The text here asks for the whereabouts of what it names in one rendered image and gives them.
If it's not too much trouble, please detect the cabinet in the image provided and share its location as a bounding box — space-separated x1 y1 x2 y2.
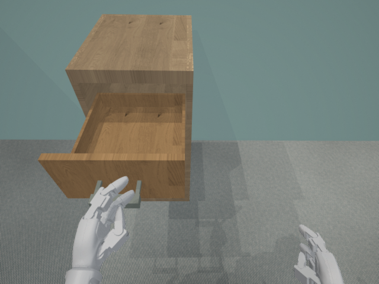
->
65 14 194 201

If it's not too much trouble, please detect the drawer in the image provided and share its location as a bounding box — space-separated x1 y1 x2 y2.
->
38 93 185 198

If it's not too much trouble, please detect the robot left hand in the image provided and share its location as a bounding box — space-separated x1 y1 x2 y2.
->
72 176 135 271

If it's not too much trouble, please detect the robot left forearm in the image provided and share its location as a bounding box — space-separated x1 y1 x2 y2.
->
65 267 102 284

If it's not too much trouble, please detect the robot right hand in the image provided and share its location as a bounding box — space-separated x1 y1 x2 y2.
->
294 224 344 284

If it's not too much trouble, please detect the handle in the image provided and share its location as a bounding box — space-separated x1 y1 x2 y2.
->
88 180 142 208

